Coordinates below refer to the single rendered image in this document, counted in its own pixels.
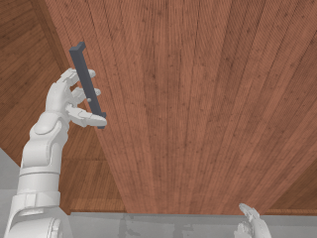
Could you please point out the left robot hand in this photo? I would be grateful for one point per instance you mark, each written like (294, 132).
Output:
(59, 98)

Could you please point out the right robot hand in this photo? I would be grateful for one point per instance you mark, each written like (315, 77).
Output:
(257, 229)

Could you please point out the left robot forearm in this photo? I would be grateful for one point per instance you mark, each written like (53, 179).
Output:
(37, 190)

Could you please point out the wardrobe door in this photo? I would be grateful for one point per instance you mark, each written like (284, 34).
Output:
(209, 103)
(302, 194)

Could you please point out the handle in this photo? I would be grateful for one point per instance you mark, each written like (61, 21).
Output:
(77, 57)

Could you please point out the left robot upper arm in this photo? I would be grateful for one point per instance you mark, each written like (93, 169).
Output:
(50, 227)

